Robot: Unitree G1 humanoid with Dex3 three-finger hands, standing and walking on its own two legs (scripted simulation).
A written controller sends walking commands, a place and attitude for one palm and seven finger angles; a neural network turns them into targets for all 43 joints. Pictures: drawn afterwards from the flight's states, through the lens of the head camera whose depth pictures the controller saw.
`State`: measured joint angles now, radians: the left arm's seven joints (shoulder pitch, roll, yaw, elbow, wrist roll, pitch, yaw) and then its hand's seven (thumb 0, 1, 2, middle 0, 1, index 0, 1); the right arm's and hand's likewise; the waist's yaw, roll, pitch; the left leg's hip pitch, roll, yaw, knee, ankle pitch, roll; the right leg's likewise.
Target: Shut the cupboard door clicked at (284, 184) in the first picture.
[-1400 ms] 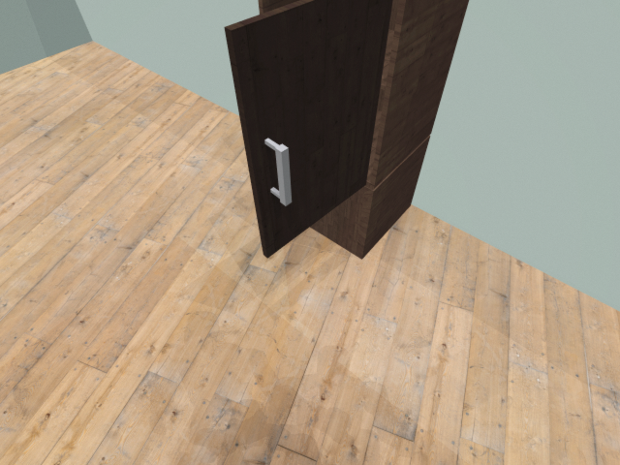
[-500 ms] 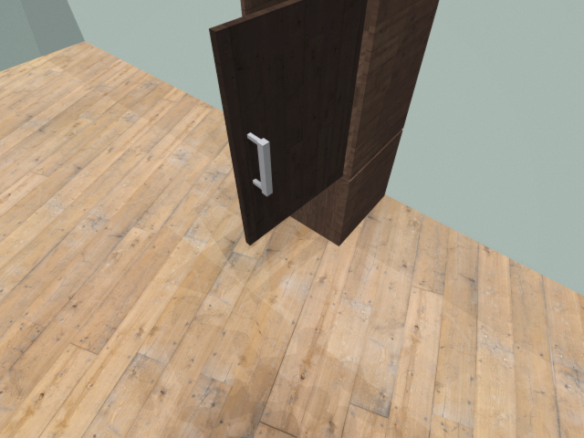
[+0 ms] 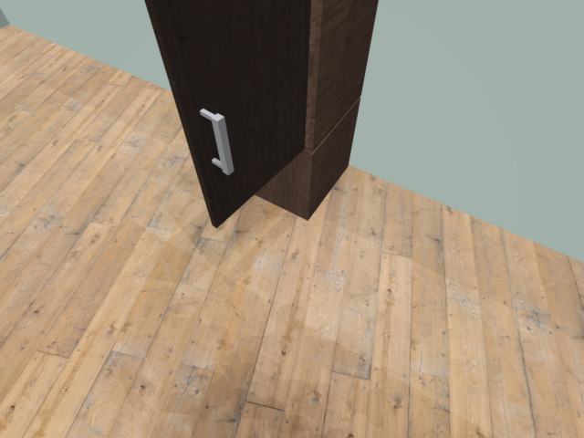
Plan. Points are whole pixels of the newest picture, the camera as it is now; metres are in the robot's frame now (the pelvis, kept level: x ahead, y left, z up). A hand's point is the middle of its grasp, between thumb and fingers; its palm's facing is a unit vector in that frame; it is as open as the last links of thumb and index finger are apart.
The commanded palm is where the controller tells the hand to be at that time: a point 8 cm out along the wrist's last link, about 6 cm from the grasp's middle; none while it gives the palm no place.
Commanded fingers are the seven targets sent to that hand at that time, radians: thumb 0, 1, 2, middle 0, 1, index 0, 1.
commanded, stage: walk around to get in front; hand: left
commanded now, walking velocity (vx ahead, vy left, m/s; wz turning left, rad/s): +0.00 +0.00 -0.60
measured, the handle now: (217, 142) +0.67 +0.21 -0.05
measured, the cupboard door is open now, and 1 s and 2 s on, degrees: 84 84 84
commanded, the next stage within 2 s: none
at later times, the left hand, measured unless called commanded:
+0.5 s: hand out of the picture +0.07 +0.15 -0.15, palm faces -0.17 -0.95 -0.27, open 7.3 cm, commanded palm none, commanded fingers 0.00 0.90 0.90 -0.20 -0.30 -0.20 -0.30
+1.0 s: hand (211, 404) +0.18 +0.15 -0.16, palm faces -0.51 -0.83 -0.24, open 7.4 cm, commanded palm none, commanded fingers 0.00 0.90 0.90 -0.20 -0.30 -0.20 -0.30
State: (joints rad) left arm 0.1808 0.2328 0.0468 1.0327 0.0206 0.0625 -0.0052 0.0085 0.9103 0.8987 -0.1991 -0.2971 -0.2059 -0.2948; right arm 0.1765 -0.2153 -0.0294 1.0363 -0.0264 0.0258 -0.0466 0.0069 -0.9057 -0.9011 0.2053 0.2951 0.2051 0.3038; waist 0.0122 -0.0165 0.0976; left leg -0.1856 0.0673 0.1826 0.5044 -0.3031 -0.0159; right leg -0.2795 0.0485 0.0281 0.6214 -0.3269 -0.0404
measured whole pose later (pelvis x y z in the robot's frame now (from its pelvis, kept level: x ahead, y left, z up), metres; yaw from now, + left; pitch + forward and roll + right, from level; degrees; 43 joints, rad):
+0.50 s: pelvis -0.01 -0.04 +0.01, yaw -15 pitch +2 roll +2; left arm 0.24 0.19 0.06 0.95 0.02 0.03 0.01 0.01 0.91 0.90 -0.20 -0.30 -0.21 -0.30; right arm 0.05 -0.24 -0.06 0.93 -0.01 0.05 -0.04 0.01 -0.91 -0.90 0.20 0.29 0.20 0.30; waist 0.05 0.01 0.10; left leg -0.47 0.03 -0.04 1.02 -0.38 -0.08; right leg -0.28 0.08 0.10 0.47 -0.21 -0.08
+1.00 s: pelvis +0.00 -0.01 +0.01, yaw -34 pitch +1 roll -2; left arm 0.16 0.29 0.09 0.91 0.02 0.08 -0.04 0.01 0.91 0.90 -0.19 -0.30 -0.20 -0.29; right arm 0.22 -0.21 -0.02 0.91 -0.03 0.01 -0.04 0.01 -0.90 -0.90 0.21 0.30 0.21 0.30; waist 0.02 -0.02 0.11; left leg -0.19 0.11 0.14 0.47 -0.30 -0.02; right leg -0.49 -0.03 -0.01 0.99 -0.40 0.06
